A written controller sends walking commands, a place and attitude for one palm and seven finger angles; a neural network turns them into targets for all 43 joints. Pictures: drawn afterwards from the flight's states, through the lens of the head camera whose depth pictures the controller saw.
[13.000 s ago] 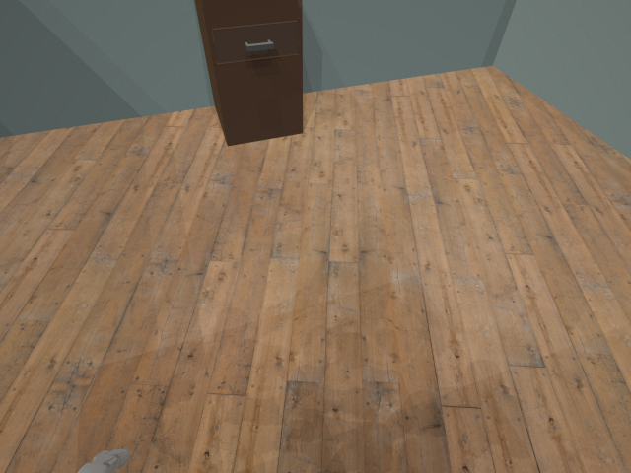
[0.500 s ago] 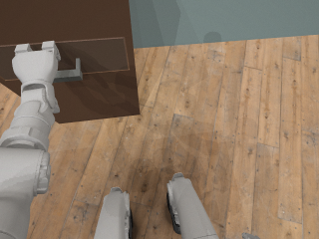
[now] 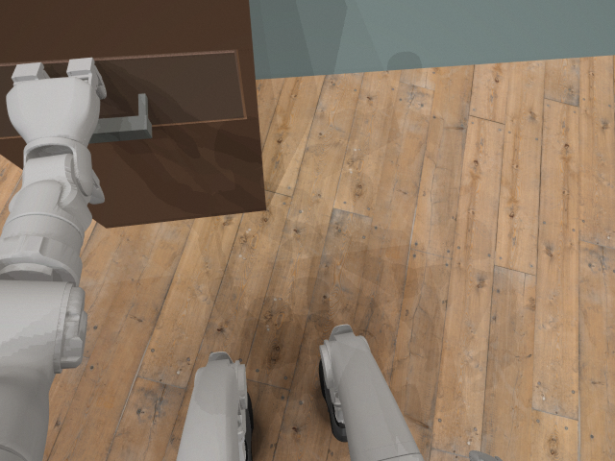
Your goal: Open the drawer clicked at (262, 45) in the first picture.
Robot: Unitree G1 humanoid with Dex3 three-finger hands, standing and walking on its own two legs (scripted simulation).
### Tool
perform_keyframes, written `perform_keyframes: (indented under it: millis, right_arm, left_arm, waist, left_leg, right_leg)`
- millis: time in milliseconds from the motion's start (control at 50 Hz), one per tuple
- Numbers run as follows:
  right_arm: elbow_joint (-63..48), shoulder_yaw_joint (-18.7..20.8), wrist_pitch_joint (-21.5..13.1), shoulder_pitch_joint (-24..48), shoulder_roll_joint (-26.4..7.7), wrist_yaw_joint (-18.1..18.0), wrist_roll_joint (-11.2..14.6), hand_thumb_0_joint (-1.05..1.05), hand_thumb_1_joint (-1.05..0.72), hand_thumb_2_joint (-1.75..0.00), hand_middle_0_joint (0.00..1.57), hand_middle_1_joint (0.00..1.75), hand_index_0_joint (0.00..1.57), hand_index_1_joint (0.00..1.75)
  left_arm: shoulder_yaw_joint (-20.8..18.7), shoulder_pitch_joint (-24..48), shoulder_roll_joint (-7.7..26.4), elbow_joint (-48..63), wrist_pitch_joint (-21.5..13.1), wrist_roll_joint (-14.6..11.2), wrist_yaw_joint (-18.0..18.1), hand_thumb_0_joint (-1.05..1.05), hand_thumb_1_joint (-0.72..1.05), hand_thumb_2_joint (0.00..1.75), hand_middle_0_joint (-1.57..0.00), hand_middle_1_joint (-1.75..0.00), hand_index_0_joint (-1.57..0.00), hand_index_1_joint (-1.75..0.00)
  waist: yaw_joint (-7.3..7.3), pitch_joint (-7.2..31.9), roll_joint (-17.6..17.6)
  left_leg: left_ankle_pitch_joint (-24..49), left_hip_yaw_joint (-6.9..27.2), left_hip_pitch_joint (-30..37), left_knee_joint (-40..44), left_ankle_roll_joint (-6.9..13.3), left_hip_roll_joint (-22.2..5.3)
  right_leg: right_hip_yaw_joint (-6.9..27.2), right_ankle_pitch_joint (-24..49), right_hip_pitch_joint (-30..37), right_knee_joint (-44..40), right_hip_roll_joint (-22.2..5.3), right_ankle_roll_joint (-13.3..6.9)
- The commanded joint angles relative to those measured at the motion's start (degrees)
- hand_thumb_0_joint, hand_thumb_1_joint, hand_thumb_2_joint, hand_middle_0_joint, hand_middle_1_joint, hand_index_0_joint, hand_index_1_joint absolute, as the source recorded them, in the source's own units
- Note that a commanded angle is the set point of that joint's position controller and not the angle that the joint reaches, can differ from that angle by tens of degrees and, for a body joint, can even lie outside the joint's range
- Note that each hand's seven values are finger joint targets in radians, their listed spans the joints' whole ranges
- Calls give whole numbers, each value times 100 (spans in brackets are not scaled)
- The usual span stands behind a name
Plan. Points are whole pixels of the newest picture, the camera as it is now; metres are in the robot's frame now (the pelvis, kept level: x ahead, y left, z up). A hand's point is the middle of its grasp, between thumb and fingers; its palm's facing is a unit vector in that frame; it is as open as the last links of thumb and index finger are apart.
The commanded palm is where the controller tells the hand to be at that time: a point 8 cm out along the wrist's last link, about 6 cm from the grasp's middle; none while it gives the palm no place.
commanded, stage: move the hooked fingers above the handle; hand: left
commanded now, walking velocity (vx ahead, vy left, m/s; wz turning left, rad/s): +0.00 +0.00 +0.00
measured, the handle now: (104, 117) +0.60 +0.22 -0.07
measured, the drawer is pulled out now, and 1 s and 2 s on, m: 0.00 0.00 0.00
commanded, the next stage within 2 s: none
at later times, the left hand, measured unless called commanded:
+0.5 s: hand (89, 129) +0.55 +0.21 -0.03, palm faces -0.06 +0.05 -1.00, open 13.7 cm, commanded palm +0.54 +0.20 +0.03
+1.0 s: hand (90, 129) +0.55 +0.21 -0.02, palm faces -0.07 +0.03 -1.00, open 13.7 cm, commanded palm +0.54 +0.20 +0.03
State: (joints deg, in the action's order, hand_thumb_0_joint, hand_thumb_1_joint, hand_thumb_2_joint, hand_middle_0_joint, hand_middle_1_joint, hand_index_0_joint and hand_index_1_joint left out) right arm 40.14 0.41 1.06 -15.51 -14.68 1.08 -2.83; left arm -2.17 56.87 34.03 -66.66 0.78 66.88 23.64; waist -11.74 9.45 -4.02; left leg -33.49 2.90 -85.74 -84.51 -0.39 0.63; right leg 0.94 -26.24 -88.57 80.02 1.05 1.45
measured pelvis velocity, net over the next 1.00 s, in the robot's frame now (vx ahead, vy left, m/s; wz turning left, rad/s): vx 0.02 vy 0.00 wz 0.00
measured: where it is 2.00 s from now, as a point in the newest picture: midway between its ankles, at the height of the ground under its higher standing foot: (291, 430)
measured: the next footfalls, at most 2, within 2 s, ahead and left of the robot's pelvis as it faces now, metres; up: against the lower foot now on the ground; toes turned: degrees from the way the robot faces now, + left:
none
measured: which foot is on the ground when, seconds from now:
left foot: down 0.00-1.00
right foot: down 0.00-1.00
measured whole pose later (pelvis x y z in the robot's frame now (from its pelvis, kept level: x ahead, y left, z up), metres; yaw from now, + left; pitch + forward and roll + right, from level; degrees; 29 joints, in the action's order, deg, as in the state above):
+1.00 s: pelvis +0.02 +0.00 +0.01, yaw +0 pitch +34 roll -2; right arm 40.3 0.7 2.2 -15.7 -15.0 1.5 -3.4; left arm -1.0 55.3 31.5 -67.2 -1.4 67.2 25.5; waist -11.3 10.5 -3.8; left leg -34.7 3.3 -82.4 -82.9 -0.5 0.4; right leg 0.5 -27.5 -85.2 78.4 1.2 1.2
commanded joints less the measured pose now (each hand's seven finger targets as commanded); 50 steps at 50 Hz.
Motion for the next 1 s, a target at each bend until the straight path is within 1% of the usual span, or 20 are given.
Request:
perform_keyframes:
  millis: [0, 40, 80, 160, 180, 200, 240, 280, 320, 340, 380, 460, 540, 580, 640, 680, 760, 820, 900, 980]
  right_arm:
    - [-76, 542, -221, -1378, -1036, -144, -14, 0, -90, -90, 20, 30, 20, 30]
    - [44, 554, -259, -1425, -1008, -164, -30, 0, -90, -90, 20, 30, 20, 30]
    - [141, 519, -255, -1437, -996, -172, -46, 0, -90, -90, 20, 30, 20, 30]
    - [124, 399, -150, -1358, -1027, -116, -94, 0, -90, -90, 20, 30, 20, 30]
    - [100, 367, -106, -1292, -1053, -89, -112, 0, -90, -90, 20, 30, 20, 30]
    - [13, 344, -78, -1274, -1032, -66, -120, 0, -90, -90, 20, 30, 20, 30]
    - [-65, 314, 1, -1225, -1075, -36, -141, 0, -90, -90, 20, 30, 20, 30]
    - [-136, 333, 47, -1190, -1057, -16, -123, 0, -90, -90, 20, 30, 20, 30]
    - [-171, 344, 62, -1187, -1088, 5, -100, 0, -90, -90, 20, 30, 20, 30]
    - [-170, 353, 63, -1181, -1094, 6, -89, 0, -90, -90, 20, 30, 20, 30]
    - [-197, 322, 75, -1130, -1125, 1, -65, 0, -90, -90, 20, 30, 20, 30]
    - [-242, 369, -6, -1166, -1094, -62, -20, 0, -90, -90, 20, 30, 20, 30]
    - [-136, 450, -136, -1280, -1037, -137, -29, 0, -90, -90, 20, 30, 20, 30]
    - [-73, 494, -186, -1325, -994, -139, -48, 0, -90, -90, 20, 30, 20, 30]
    - [30, 486, -147, -1361, -1005, -134, -72, 0, -90, -90, 20, 30, 20, 30]
    - [60, 480, -111, -1352, -986, -87, -92, 0, -90, -90, 20, 30, 20, 30]
    - [-22, 381, 5, -1254, -1022, -52, -81, 0, -90, -90, 20, 30, 20, 30]
    - [-106, 380, 50, -1223, -1041, -15, -92, 0, -90, -90, 20, 30, 20, 30]
    - [-119, 396, 78, -1200, -1056, -3, -77, 0, -90, -90, 20, 30, 20, 30]
    - [-156, 458, 4, -1189, -1040, -44, -82, 0, -90, -90, 20, 30, 20, 30]
  left_arm:
    - [106, 3000, 1090, 1923, -366, -176, -134, 0, -50, 30, -30, -120, -30, -120]
    - [349, 2909, 705, 1777, -518, -183, -213, 0, -50, 30, -30, -120, -30, -120]
    - [366, 2840, 646, 1446, -594, -120, -174, 0, -50, 30, -30, -120, -30, -120]
    - [103, 2427, 864, 660, -507, 4, 104, 0, -50, 30, -30, -120, -30, -120]
    - [-82, 2340, 1042, 580, -463, 12, 177, 0, -50, 30, -30, -120, -30, -120]
    - [2, 2251, 944, 467, -392, 55, 255, 0, -50, 30, -30, -120, -30, -120]
    - [-264, 2133, 1300, 449, -246, 117, 402, 0, -50, 30, -30, -120, -30, -120]
    - [-150, 2187, 1152, 418, -94, 146, 504, 0, -50, 30, -30, -120, -30, -120]
    - [-140, 2212, 1213, 492, 7, 175, 566, 0, -50, 30, -30, -120, -30, -120]
    - [-95, 2339, 1196, 512, 63, 165, 585, 0, -50, 30, -30, -120, -30, -120]
    - [-289, 2255, 1511, 525, 181, 114, 529, 0, -50, 30, -30, -120, -30, -120]
    - [-194, 2570, 1497, 1027, 81, -24, 242, 0, -50, 30, -30, -120, -30, -120]
    - [-51, 2863, 1333, 1687, -388, -95, -51, 0, -50, 30, -30, -120, -30, -120]
    - [45, 2802, 1096, 1824, -587, -100, -89, 0, -50, 30, -30, -120, -30, -120]
    - [0, 2458, 1006, 1489, -675, -76, 10, 0, -50, 30, -30, -120, -30, -120]
    - [-10, 2312, 892, 1278, -640, -64, 127, 0, -50, 30, -30, -120, -30, -120]
    - [-117, 2021, 1076, 667, -321, -11, 360, 0, -50, 30, -30, -120, -30, -120]
    - [-189, 2048, 1213, 856, -239, 53, 441, 0, -50, 30, -30, -120, -30, -120]
    - [-151, 1922, 1127, 746, -101, 42, 448, 0, -50, 30, -30, -120, -30, -120]
    - [-259, 2281, 1286, 1464, -315, -77, 294, 0, -50, 30, -30, -120, -30, -120]
  waist:
    - [-299, 4471, -606]
    - [-373, 4054, -656]
    - [-398, 3429, -664]
    - [-245, 2668, -633]
    - [-122, 2679, -733]
    - [-132, 2684, -778]
    - [-27, 2759, -617]
    - [-98, 2847, -414]
    - [-64, 2993, -501]
    - [-128, 3025, -468]
    - [-29, 3256, -323]
    - [-122, 3842, -382]
    - [-207, 4211, -662]
    - [-244, 4204, -756]
    - [-174, 3655, -674]
    - [-136, 3433, -716]
    - [-94, 2833, -361]
    - [16, 3278, -540]
    - [-17, 3215, -350]
    - [-33, 3972, -424]
  left_leg:
    - [1519, -19, 2640, 1165, 337, 3]
    - [1564, 67, 2797, 1200, 314, -19]
    - [1492, 95, 2708, 1237, 295, -34]
    - [1393, 62, 2203, 1237, 273, -19]
    - [1516, 37, 2168, 1230, 260, -17]
    - [1608, 5, 2109, 1199, 267, -5]
    - [1785, -66, 1934, 1125, 281, -10]
    - [1750, -104, 1835, 1108, 300, 5]
    - [1599, -122, 1828, 1143, 284, 9]
    - [1539, -135, 1815, 1145, 300, 6]
    - [1459, -154, 1734, 1150, 315, 20]
    - [1334, -179, 1847, 1124, 357, 25]
    - [1496, -95, 2280, 1094, 341, 9]
    - [1724, -66, 2547, 1064, 328, -1]
    - [1816, -8, 2496, 1101, 298, -22]
    - [1904, -35, 2486, 1115, 285, -18]
    - [1605, -145, 1849, 1142, 329, -4]
    - [1820, -179, 1987, 1140, 307, 18]
    - [1771, -192, 1948, 1149, 309, 7]
    - [1862, -182, 2227, 1103, 327, 10]
  right_leg:
    - [-281, 1053, 2948, -1110, 56, -288]
    - [-363, 918, 2502, -1136, 66, -316]
    - [-410, 734, 2092, -1143, 70, -347]
    - [-460, 546, 1782, -1038, 75, -416]
    - [-446, 607, 1800, -973, 73, -434]
    - [-451, 673, 1825, -941, 83, -438]
    - [-412, 892, 2074, -882, 89, -424]
    - [-378, 982, 2268, -907, 88, -400]
    - [-386, 885, 2357, -915, 76, -388]
    - [-368, 872, 2389, -949, 74, -370]
    - [-337, 871, 2665, -915, 70, -353]
    - [-261, 926, 3027, -996, 61, -299]
    - [-252, 1070, 2969, -1006, 62, -315]
    - [-275, 1186, 2801, -1010, 68, -327]
    - [-351, 1081, 2468, -1010, 87, -358]
    - [-374, 1096, 2345, -1012, 95, -377]
    - [-353, 950, 2440, -1041, 106, -369]
    - [-319, 1240, 2724, -973, 98, -381]
    - [-319, 1260, 2800, -989, 92, -345]
    - [-240, 1485, 3154, -986, 80, -326]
